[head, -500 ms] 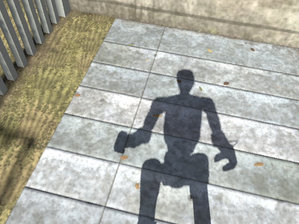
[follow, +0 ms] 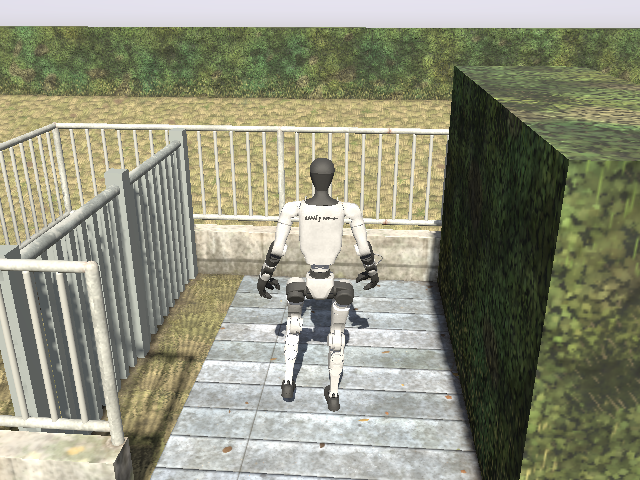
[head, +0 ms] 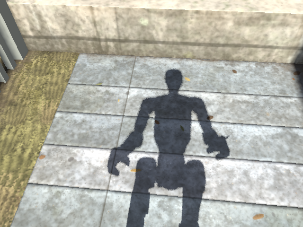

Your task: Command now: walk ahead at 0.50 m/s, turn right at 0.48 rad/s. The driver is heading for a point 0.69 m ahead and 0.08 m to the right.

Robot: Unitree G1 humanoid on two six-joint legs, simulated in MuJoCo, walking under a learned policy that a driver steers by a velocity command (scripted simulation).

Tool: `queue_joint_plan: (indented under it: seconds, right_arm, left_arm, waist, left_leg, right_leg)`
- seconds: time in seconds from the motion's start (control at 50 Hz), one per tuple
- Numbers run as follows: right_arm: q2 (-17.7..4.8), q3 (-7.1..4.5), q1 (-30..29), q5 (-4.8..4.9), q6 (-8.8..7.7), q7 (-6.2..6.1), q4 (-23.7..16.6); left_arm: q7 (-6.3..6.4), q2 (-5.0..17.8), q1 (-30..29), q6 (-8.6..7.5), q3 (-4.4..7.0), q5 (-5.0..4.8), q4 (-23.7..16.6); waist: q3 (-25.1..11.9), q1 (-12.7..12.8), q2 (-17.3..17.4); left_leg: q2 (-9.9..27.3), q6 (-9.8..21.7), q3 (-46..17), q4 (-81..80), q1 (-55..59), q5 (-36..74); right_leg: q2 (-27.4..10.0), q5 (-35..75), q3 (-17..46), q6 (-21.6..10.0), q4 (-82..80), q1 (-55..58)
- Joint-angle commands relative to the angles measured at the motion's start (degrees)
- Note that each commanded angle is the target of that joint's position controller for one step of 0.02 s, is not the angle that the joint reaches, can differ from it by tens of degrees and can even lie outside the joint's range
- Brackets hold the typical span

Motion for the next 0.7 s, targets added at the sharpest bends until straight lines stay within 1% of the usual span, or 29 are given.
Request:
queue_joint_plan:
  seconds: [0.02,0.08,0.12,0.14,0.16,0.2,0.22,0.24,0.26,0.28,0.3,0.32,0.34,0.36,0.38,0.4,0.42,0.44,0.48,0.52,0.56,0.62,0.66,0.7]
  right_arm:
    - [-4.22,-1.14,-1.22,-0.33,-0.03,-0.51,-3.94]
    - [-2.66,-0.56,-8.02,-0.06,-0.4,-0.26,-5.05]
    - [-2.78,-0.65,-11.39,0.54,-0.82,0.14,-5.67]
    - [-3.23,-0.86,-12.5,0.82,-1.01,0.29,-5.98]
    - [-3.89,-1.18,-13.01,1.01,-1.19,0.42,-6.15]
    - [-5.35,-1.96,-12.54,1.26,-1.58,0.56,-6.03]
    - [-6.05,-2.39,-11.17,1.37,-1.79,0.52,-5.71]
    - [-6.79,-2.98,-7.81,1.38,-2.01,0.32,-4.85]
    - [-8.23,-3.84,-2.39,0.89,-2.24,-0.06,-3.84]
    - [-11.05,-4.69,5.99,0.08,-2.19,-0.61,-3.29]
    - [-14.87,-5.71,9.99,-0.23,-1.24,-0.39,-1.25]
    - [-9.8,-4.84,9.13,1.15,-0.94,-0.01,-1.81]
    - [-6.43,-3.97,6.81,1.23,-0.68,-0.22,-2.24]
    - [-5.56,-3.54,4.28,0.72,-0.39,-0.24,-2.29]
    - [-4.43,-3.19,2.87,0.53,-0.25,-0.24,-1.71]
    - [-3.93,-2.95,2.3,0.11,-0.37,-0.37,-1.26]
    - [-3.59,-2.96,2.04,0.18,-0.57,-0.38,-0.83]
    - [-3.64,-3.05,2.11,0.44,-0.8,-0.34,-0.25]
    - [-4.97,-3.57,2.45,0.76,-1.17,-0.31,0.98]
    - [-6.22,-3.99,2.66,0.66,-1.1,-0.36,2.02]
    - [-6.93,-4.08,2.39,0.72,-0.81,-0.42,2.74]
    - [-8.19,-4.17,4.04,1.05,-0.23,-0.64,4.22]
    - [-9.1,-4.34,5.92,1.5,0.31,-0.69,5.4]
    - [-10.01,-4.61,7.01,2.05,1.04,-0.72,6.28]
  left_arm:
    - [1.25,9.79,-1.15,-0.62,2.81,-0.41,-3.57]
    - [2.08,10.37,0.9,0.12,3.09,-0.79,-2.15]
    - [2.33,10.6,2.98,0.6,3.26,-1.03,-1.12]
    - [2.39,10.53,3.72,0.8,3.31,-1.24,-0.69]
    - [2.46,10.2,4.13,1.02,3.28,-1.39,-0.39]
    - [2.68,9.92,3.82,1.39,3.38,-1.35,-0.17]
    - [2.71,9.97,3.22,1.59,3.52,-1.19,-0.21]
    - [2.63,9.44,2.35,1.81,3.45,-1.06,-0.41]
    - [2.41,7.66,1.74,1.78,2.83,-0.82,-0.92]
    - [2.15,4.27,2.08,1.63,1.56,0.2,-2.08]
    - [2.07,0.76,10.45,1.15,0.38,-1.33,-3.51]
    - [2.31,6.62,10.36,1.1,1.32,-1.99,-2.05]
    - [2.29,9.79,4.15,1.37,2.29,-1.7,-2.44]
    - [2.39,9.53,0.9,1.61,2.44,-1.08,-3.07]
    - [2.22,8.83,-1.31,1.57,2.59,-0.52,-3.83]
    - [1.84,7.79,-1.23,1.72,2.62,-0.79,-4.17]
    - [1.6,6.66,-0.93,1.98,2.47,-1.14,-4.23]
    - [1.45,5.46,-1.03,2.25,2.25,-1.26,-4.43]
    - [1.28,4.19,-3.13,2.57,1.9,-0.93,-5.59]
    - [1.07,3.7,-5.18,2.49,1.67,-0.76,-6.36]
    - [0.47,3.41,-7.18,2.08,1.47,-0.85,-6.66]
    - [-0.64,2.31,-13.01,1.38,0.93,-0.81,-8.12]
    - [-1.36,2.07,-16.35,1.27,0.77,-0.98,-9.49]
    - [-2.01,2.56,-18.38,1.31,0.94,-1.09,-10.83]
  waist:
    - [-2.36,-1.22,-4.34]
    - [-1.95,1.26,-5.54]
    - [-2.22,2.65,-5.97]
    - [-2.16,2.89,-6.16]
    - [-2.21,2.79,-6.41]
    - [-2.19,1.77,-7.5]
    - [-2.27,0.85,-8.34]
    - [-3.28,-1.09,-8.75]
    - [-7.24,-3.93,-7.91]
    - [-15.6,-7.23,-2.23]
    - [-21.72,-3.55,16.22]
    - [-17.96,-4.53,11.89]
    - [-10.42,-6.04,6.1]
    - [-6.17,-5.29,2.44]
    - [-2.96,-4.58,2.17]
    - [-2.14,-3.37,4.01]
    - [-1.82,-2.92,5.07]
    - [-1.65,-2.66,5.25]
    - [-0.66,-2.64,4.02]
    - [-0.41,-2.88,2.89]
    - [-0.3,-3.44,2.28]
    - [1.0,-5.62,1.44]
    - [1.93,-6.64,1.25]
    - [2.49,-6.58,1.54]
  left_leg:
    - [0.53,-2.8,0.68,-8.35,-4.48,5.99]
    - [-1.97,-3.32,1.13,-21.46,0.91,18.45]
    - [-3.61,-3.06,1.09,-26.2,4.21,22.94]
    - [-3.93,-2.72,0.42,-27.91,4.74,23.01]
    - [-4.03,-2.25,-0.47,-29.72,5.1,22.24]
    - [-3.74,-0.83,-1.92,-32.01,6.2,18.75]
    - [-3.59,0.13,-1.83,-32.49,7.86,16.18]
    - [-3.58,1.46,-0.94,-34.25,12.53,15.36]
    - [-1.59,3.51,-1.44,-35.57,21.82,15.34]
    - [7.7,7.12,-10.12,-34.14,36.49,11.31]
    - [20.04,16.5,-35.79,-38.4,53.24,-0.12]
    - [21.04,15.95,-41.39,-41.4,50.54,-12.27]
    - [18.3,13.36,-32.23,-42.38,43.62,-11.12]
    - [15.82,11.89,-24.67,-43.3,37.0,-3.67]
    - [13.58,11.52,-19.34,-44.67,32.19,2.73]
    - [12.09,10.98,-15.13,-46.06,28.92,6.49]
    - [11.0,11.0,-12.0,-47.49,27.15,8.34]
    - [10.84,11.51,-9.61,-48.5,26.3,10.11]
    - [11.49,12.66,-6.16,-50.31,25.72,13.89]
    - [11.82,13.01,-2.63,-50.92,26.97,18.36]
    - [10.83,12.19,1.85,-50.97,27.88,21.7]
    - [10.21,10.85,6.9,-50.68,29.02,23.69]
    - [11.08,10.27,8.57,-50.1,31.65,24.7]
    - [12.28,9.49,9.97,-48.25,35.06,29.08]
  right_leg:
    - [-14.16,16.62,14.18,-10.62,-8.77,2.45]
    - [-10.82,13.15,11.35,-7.32,-7.65,-1.03]
    - [-11.11,10.09,12.96,-6.18,-6.77,-1.19]
    - [-11.64,8.58,14.44,-5.88,-5.85,-0.04]
    - [-12.27,7.05,16.22,-5.51,-4.62,1.82]
    - [-13.84,6.08,19.75,-4.63,-1.7,5.57]
    - [-14.38,7.18,20.98,-4.17,-0.05,6.55]
    - [-13.69,9.15,21.1,-3.35,2.68,6.31]
    - [-10.92,11.32,19.12,-1.7,9.53,4.64]
    - [-7.37,2.87,14.71,0.21,24.71,-1.99]
    - [0.31,-24.55,7.19,3.79,42.16,-22.11]
    - [-4.76,-24.24,7.76,4.64,49.84,-29.16]
    - [-6.68,-18.75,6.82,5.14,51.74,-30.71]
    - [-8.52,-14.65,4.9,5.64,50.94,-29.23]
    - [-9.96,-12.0,4.55,5.89,48.66,-28.59]
    - [-11.41,-10.22,4.22,5.92,47.31,-26.3]
    - [-12.02,-9.37,3.35,6.0,46.25,-25.05]
    - [-12.35,-8.92,2.56,6.14,45.43,-25.05]
    - [-13.12,-6.74,2.17,6.68,42.29,-26.88]
    - [-13.52,-2.48,2.11,7.13,37.89,-28.64]
    - [-13.35,3.65,1.09,6.94,31.78,-27.86]
    - [-12.36,10.31,-1.96,5.96,22.66,-25.49]
    - [-11.77,10.34,-3.58,5.06,18.76,-25.2]
    - [-10.92,7.1,-5.02,3.64,16.11,-24.98]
